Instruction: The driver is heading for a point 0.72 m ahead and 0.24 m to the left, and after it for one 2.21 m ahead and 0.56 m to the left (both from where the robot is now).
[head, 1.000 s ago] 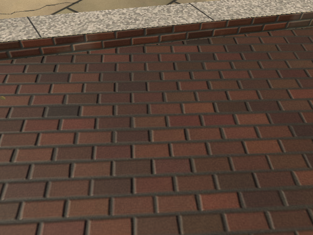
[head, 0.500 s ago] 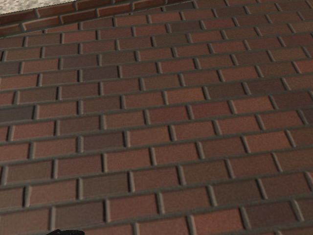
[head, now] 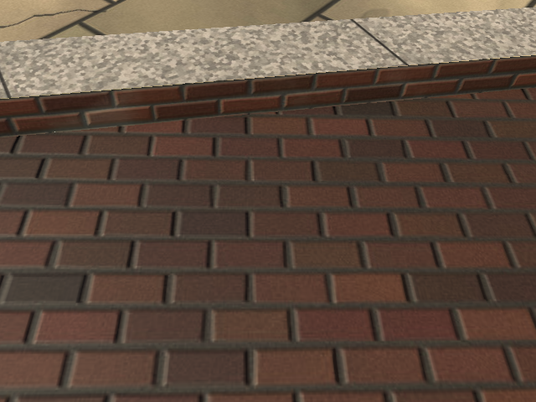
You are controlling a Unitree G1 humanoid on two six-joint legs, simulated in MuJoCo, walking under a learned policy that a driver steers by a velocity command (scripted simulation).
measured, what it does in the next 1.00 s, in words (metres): walks ahead, turning left: right foot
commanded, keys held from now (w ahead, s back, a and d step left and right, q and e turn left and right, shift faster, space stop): w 0.22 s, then w+q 0.78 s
